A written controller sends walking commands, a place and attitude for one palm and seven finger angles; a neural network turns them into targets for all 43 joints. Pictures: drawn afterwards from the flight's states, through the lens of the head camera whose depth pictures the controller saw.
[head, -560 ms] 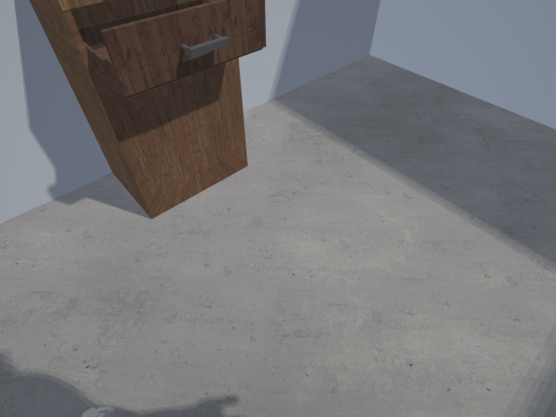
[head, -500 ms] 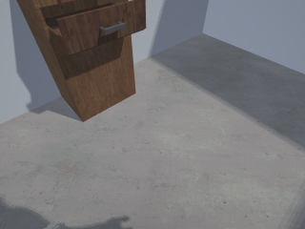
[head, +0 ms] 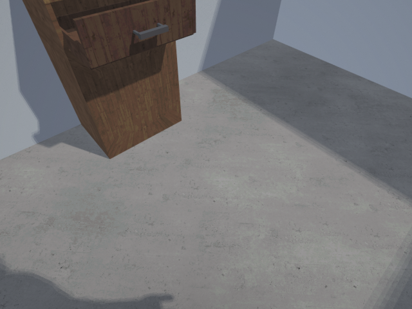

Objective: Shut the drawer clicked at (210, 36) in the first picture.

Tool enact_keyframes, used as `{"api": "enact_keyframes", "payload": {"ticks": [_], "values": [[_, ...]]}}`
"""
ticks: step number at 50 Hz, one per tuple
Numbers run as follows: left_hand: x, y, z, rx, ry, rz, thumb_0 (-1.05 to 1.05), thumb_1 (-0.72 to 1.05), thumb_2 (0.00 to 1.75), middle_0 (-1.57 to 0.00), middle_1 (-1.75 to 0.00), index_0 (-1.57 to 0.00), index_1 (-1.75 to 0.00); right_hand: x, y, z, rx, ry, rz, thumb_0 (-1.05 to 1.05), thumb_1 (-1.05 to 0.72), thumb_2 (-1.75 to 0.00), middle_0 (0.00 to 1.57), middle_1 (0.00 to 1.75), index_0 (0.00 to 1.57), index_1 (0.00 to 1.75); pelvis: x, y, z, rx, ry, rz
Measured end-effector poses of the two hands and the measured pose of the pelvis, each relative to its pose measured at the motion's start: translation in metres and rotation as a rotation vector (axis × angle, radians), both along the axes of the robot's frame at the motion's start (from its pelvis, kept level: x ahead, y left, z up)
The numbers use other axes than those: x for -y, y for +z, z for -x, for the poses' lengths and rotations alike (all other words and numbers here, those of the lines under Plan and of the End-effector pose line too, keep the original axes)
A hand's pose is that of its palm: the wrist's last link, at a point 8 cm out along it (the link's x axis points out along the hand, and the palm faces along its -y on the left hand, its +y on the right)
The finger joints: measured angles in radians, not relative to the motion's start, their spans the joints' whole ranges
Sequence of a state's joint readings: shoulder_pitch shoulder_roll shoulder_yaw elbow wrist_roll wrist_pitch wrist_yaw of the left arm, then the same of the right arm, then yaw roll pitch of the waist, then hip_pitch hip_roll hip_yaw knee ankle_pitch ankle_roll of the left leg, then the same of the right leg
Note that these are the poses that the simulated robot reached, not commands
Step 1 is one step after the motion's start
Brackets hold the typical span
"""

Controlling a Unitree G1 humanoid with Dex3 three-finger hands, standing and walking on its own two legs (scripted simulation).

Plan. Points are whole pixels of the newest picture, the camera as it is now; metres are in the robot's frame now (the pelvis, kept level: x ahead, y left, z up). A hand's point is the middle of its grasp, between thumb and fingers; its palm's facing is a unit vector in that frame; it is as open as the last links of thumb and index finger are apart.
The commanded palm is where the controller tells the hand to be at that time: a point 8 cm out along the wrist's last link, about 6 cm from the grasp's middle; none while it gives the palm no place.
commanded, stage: stand and wait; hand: left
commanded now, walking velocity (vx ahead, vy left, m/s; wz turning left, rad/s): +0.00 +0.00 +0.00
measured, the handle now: (150, 30) +1.11 +0.30 +0.04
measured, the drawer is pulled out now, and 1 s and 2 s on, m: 0.22 0.22 0.22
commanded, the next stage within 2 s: look at it before walking up in 0.26 s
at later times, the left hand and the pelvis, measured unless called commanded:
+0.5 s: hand out of the picture +0.07 +0.24 -0.15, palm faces -0.04 -0.94 -0.33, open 7.4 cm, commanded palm none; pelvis -0.01 +0.00 +0.00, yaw +0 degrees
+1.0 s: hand out of the picture +0.07 +0.25 -0.15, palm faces -0.04 -0.94 -0.33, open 7.4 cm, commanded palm none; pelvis -0.01 +0.00 +0.00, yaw +0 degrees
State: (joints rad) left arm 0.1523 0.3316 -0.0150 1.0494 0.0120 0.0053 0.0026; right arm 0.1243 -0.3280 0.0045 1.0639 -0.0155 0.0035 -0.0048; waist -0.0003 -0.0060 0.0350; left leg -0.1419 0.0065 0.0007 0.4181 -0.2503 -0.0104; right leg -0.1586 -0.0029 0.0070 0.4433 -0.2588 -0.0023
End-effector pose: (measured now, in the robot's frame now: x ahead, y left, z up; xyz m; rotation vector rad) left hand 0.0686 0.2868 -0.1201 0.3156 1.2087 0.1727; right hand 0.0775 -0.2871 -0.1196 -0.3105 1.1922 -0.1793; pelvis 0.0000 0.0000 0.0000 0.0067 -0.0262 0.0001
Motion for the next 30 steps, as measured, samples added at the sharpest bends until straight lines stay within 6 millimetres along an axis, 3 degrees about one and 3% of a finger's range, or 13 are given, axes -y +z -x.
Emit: {"api": "enact_keyframes", "payload": {"ticks": [9, 30], "values": [[-0.002, 0.002, 0.003, -0.005, 0.003, -0.008, 0.0, 0.9, 0.89, -0.21, -0.3, -0.2, -0.3, 0.001, -0.001, 0.013, -0.026, -0.015, -0.003, 0.01, -0.9, -0.9, 0.2, 0.3, 0.2, 0.3, 0.0, 0.001, 0.003, 0.004, -0.001, 0.0], [0.0, 0.003, 0.005, 0.003, -0.007, 0.002, 0.0, 0.9, 0.89, -0.21, -0.3, -0.2, -0.3, 0.001, 0.002, 0.016, -0.015, -0.018, -0.001, 0.01, -0.9, -0.9, 0.2, 0.3, 0.2, 0.3, 0.0, 0.003, 0.008, 0.004, -0.007, 0.001]]}}
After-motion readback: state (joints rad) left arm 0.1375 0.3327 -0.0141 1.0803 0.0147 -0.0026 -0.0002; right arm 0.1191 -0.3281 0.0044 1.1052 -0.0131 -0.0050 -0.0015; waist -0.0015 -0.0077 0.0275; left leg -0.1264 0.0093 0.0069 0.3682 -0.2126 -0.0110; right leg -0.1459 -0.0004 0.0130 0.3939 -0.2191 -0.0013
